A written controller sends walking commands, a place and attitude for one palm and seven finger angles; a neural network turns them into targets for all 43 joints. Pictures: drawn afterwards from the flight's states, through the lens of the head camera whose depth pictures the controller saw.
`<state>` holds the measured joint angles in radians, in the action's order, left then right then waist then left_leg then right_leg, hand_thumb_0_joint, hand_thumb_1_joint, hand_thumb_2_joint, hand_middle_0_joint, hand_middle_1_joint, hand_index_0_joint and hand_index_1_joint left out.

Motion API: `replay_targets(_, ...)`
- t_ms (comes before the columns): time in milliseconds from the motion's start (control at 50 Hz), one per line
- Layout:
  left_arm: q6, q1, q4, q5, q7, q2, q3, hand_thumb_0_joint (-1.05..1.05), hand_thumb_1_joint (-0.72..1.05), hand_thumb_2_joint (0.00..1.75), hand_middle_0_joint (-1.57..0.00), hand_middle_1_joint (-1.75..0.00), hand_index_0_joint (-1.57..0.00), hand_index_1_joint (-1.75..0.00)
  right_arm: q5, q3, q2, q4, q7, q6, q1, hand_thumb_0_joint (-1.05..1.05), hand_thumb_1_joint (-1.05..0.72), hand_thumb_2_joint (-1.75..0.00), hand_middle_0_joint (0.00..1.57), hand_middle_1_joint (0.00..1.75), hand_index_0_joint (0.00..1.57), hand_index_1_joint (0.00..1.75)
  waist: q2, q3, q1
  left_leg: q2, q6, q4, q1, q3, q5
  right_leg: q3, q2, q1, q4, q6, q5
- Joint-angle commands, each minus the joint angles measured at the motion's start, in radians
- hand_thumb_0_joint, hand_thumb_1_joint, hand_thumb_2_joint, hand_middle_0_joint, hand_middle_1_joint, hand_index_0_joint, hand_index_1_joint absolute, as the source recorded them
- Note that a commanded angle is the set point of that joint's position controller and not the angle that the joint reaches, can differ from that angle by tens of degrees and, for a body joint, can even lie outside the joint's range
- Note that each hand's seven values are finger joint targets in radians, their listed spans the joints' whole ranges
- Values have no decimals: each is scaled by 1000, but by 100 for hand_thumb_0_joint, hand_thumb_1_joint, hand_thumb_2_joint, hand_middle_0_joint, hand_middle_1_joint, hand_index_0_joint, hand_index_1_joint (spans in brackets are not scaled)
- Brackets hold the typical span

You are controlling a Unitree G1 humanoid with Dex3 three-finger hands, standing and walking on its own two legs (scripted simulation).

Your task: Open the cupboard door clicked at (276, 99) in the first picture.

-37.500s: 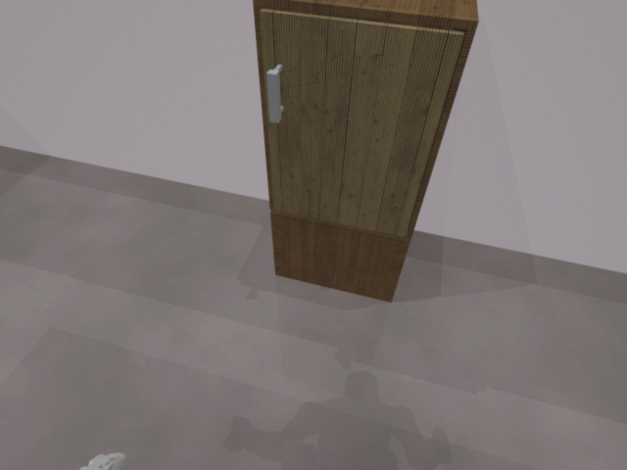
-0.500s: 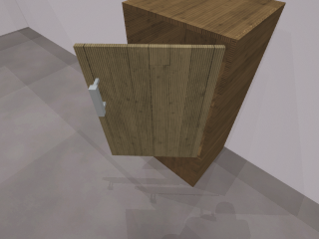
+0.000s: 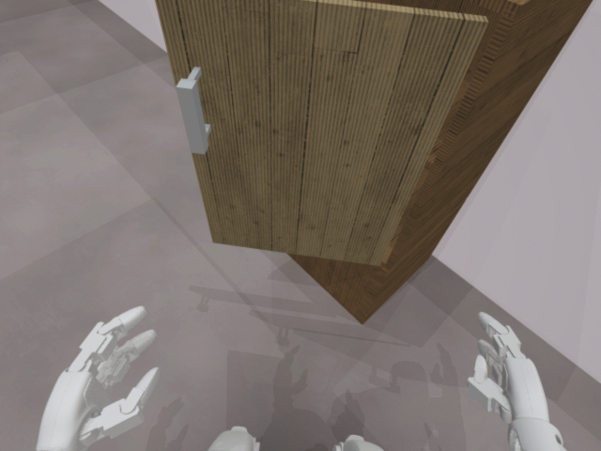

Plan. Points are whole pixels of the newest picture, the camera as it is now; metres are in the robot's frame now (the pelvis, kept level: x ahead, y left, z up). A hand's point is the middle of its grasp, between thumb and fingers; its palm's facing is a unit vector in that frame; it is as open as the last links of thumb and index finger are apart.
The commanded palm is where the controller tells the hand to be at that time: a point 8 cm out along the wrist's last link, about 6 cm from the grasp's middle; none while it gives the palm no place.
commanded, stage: raise the hand with hooked fingers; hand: left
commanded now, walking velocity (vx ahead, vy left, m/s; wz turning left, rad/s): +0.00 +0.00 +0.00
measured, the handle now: (197, 111) +0.58 +0.23 +0.11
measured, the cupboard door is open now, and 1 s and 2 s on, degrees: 39 39 39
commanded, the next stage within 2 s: move the hooked fingers beside the handle in 1.64 s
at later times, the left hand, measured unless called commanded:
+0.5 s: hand (89, 321) +0.24 +0.26 +0.07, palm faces +0.04 -1.00 -0.07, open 11.8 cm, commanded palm +0.21 +0.31 +0.08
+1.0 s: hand (66, 261) +0.28 +0.29 +0.11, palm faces +0.02 -1.00 -0.06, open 13.9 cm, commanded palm +0.26 +0.34 +0.12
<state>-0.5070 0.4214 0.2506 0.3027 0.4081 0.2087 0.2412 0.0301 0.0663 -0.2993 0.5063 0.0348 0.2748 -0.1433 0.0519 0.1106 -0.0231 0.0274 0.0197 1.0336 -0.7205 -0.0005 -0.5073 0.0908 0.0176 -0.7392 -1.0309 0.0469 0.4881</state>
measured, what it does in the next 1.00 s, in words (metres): stands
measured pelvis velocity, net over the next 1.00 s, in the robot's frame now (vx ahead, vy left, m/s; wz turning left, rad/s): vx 0.01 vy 0.03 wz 0.00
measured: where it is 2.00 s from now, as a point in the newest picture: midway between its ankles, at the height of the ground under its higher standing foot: outside the picture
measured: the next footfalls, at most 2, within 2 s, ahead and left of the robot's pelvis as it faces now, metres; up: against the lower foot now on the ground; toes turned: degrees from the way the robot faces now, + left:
none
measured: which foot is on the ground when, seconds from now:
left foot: down 0.00-1.00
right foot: down 0.00-1.00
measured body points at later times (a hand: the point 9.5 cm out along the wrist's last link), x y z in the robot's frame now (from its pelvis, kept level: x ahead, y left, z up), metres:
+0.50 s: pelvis +0.00 +0.04 +0.01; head +0.05 +0.05 +0.46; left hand +0.23 +0.32 +0.07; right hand +0.13 -0.22 -0.07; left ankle +0.00 +0.13 -0.67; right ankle +0.02 -0.09 -0.67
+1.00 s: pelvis +0.01 +0.03 +0.03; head +0.04 +0.04 +0.48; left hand +0.28 +0.35 +0.12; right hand +0.18 -0.20 -0.04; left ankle +0.00 +0.13 -0.67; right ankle +0.02 -0.09 -0.67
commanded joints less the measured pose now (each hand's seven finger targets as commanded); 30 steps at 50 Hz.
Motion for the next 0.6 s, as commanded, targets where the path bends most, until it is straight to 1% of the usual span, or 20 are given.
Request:
replay_targets(0, -154, -286, -553, 33, -47, 197, 65, 0, 34, 66, -24, -66, -24, -66, -18, 4, -68, -88, 18, 43, -54, 0, -90, -90, 20, 30, 20, 30, -193, 259, 56, -28, -53, -50, 91, 5, 300, -139, -10, 126, 152, -21, -266)
replay_targets(20, -148, -268, -528, 20, -45, 162, 20, 0, 32, 65, -24, -68, -24, -68, -16, -1, -68, -72, 22, 46, -57, 0, -90, -90, 20, 30, 20, 30, -169, 225, 74, -23, -55, -52, 91, 14, 307, -120, -15, 104, 148, -20, -279)
replay_targets(60, -113, -284, -454, 3, -22, 161, -12, 0, 27, 63, -25, -70, -25, -70, -9, -8, -82, -51, 28, 50, -60, 0, -90, -90, 20, 30, 20, 30, -164, 157, 100, -17, -55, -52, 55, 27, 261, -100, -21, 61, 156, -22, -229)
replay_targets(80, -75, -303, -393, 10, 3, 180, -6, 0, 25, 62, -25, -72, -25, -72, -5, -16, -94, -45, 34, 47, -63, 0, -90, -90, 20, 30, 20, 30, -143, 123, 107, -15, -55, -51, 35, 39, 248, -95, -30, 53, 158, -18, -213)
replay_targets(100, -37, -299, -360, 1, 22, 191, -6, 0, 22, 61, -25, -74, -25, -74, 2, -17, -97, -49, 38, 44, -63, 0, -90, -90, 20, 30, 20, 30, -131, 129, 100, -17, -53, -67, 21, 38, 223, -91, -27, 63, 170, -23, -184)
replay_targets(140, 70, -225, -265, 10, 47, 214, 36, 0, 18, 59, -25, -76, -25, -76, 15, -18, -101, -66, 45, 35, -51, 0, -90, -90, 20, 30, 20, 30, -82, 136, 69, -25, -51, -111, 6, 38, 191, -92, -21, 110, 214, -31, -131)
replay_targets(160, 120, -193, -252, 22, 53, 236, 73, 0, 15, 58, -25, -78, -25, -78, 19, -18, -100, -82, 48, 29, -41, 0, -90, -90, 20, 30, 20, 30, -64, 173, 43, -30, -50, -132, 9, 36, 197, -92, -16, 156, 227, -35, -126)
replay_targets(180, 172, -152, -204, 40, 59, 261, 119, 0, 13, 57, -25, -80, -25, -80, 20, -20, -99, -95, 49, 21, -29, 0, -90, -90, 20, 30, 20, 30, -54, 185, 12, -33, -46, -147, 21, 37, 228, -84, -21, 194, 225, -28, -156)
replay_targets(200, 198, -137, -257, 53, 55, 267, 145, 0, 11, 56, -26, -81, -26, -81, 19, -25, -92, -115, 47, 15, -26, 0, -90, -90, 20, 30, 20, 30, -57, 252, -9, -36, -46, -163, 46, 33, 268, -73, -13, 247, 219, -33, -205)
replay_targets(220, 219, -117, -288, 71, 40, 272, 173, 0, 8, 55, -26, -82, -26, -82, 18, -25, -80, -125, 45, 12, -16, 0, -90, -90, 20, 30, 20, 30, -72, 280, -25, -37, -43, -173, 62, 28, 302, -67, -9, 281, 216, -35, -247)
replay_targets(240, 221, -113, -332, 83, 18, 274, 196, 0, 6, 54, -26, -84, -26, -84, 14, -27, -69, -131, 42, 12, -15, 0, -90, -90, 20, 30, 20, 30, -72, 304, -35, -36, -42, -186, 82, 32, 329, -53, -12, 296, 210, -36, -277)
replay_targets(280, 203, -113, -367, 97, -30, 280, 231, 0, 1, 52, -26, -87, -26, -87, 4, -30, -56, -128, 37, 15, -15, 0, -90, -90, 20, 30, 20, 30, -54, 275, -49, -31, -34, -200, 90, 40, 371, -31, -26, 301, 196, -27, -319)
replay_targets(300, 179, -136, -403, 91, -51, 265, 217, 0, -1, 51, -27, -88, -27, -88, 2, -31, -55, -127, 32, 17, -25, 0, -90, -90, 20, 30, 20, 30, -70, 257, -36, -30, -31, -209, 97, 36, 362, -26, -27, 270, 199, -29, -305)
replay_targets(340, 134, -166, -392, 66, -83, 224, 168, 0, -6, 49, -27, -92, -27, -92, 1, -31, -60, -108, 26, 23, -38, 0, -90, -90, 20, 30, 20, 30, -99, 167, -3, -25, -29, -221, 95, 37, 306, -16, -30, 191, 206, -27, -232)
replay_targets(380, 109, -238, -373, 42, -87, 216, 120, 0, -10, 47, -27, -94, -27, -94, -2, -34, -80, -101, 26, 30, -55, 0, -90, -90, 20, 30, 20, 30, -99, 104, 31, -21, -33, -225, 85, 45, 237, -13, -34, 130, 213, -25, -152)
replay_targets(420, 101, -268, -333, 21, -65, 224, 93, 0, -15, 45, -27, -98, -27, -98, 4, -32, -98, -91, 32, 38, -85, 0, -90, -90, 20, 30, 20, 30, -102, 113, 51, -19, -34, -236, 103, 48, 186, -16, -30, 110, 227, -26, -106)
replay_targets(480, 122, -316, -330, 21, -23, 266, 95, 0, -22, 42, -28, -102, -28, -102, 12, -33, -115, -92, 43, 48, -96, 0, -90, -90, 20, 30, 20, 30, -135, 147, 49, -20, -35, -249, 134, 57, 176, -23, -29, 137, 235, -22, -110)
replay_targets(500, 125, -345, -354, 22, -13, 292, 113, 0, -24, 41, -28, -103, -28, -103, 15, -33, -116, -90, 46, 48, -99, 0, -90, -90, 20, 30, 20, 30, -137, 185, 45, -18, -34, -260, 164, 63, 202, -20, -28, 161, 237, -21, -131)
replay_targets(560, 138, -334, -378, 46, -14, 343, 183, 0, -31, 38, -29, -108, -29, -108, 15, -34, -112, -91, 55, 54, -95, 0, -90, -90, 20, 30, 20, 30, -151, 224, 17, -16, -29, -274, 215, 64, 291, -14, -29, 215, 242, -19, -204)
replay_targets(580, 142, -347, -381, 52, -21, 375, 213, 0, -34, 37, -29, -110, -29, -110, 11, -39, -115, -89, 54, 52, -97, 0, -90, -90, 20, 30, 20, 30, -167, 220, 5, -16, -22, -279, 223, 71, 328, -9, -35, 229, 236, -13, -230)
